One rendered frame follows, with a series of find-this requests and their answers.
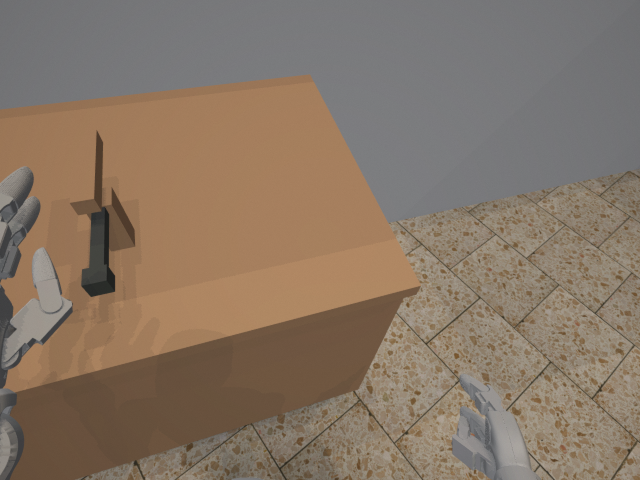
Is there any robot left hand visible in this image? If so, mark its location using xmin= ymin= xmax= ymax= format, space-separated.
xmin=0 ymin=166 xmax=73 ymax=389

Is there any tap lever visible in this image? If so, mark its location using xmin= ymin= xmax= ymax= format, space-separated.
xmin=81 ymin=207 xmax=115 ymax=297

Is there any robot right hand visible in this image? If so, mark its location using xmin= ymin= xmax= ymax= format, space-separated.
xmin=452 ymin=374 xmax=532 ymax=480

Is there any left robot forearm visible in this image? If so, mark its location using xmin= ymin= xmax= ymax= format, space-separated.
xmin=0 ymin=388 xmax=24 ymax=480

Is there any counter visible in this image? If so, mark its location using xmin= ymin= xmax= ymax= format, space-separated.
xmin=0 ymin=74 xmax=421 ymax=480

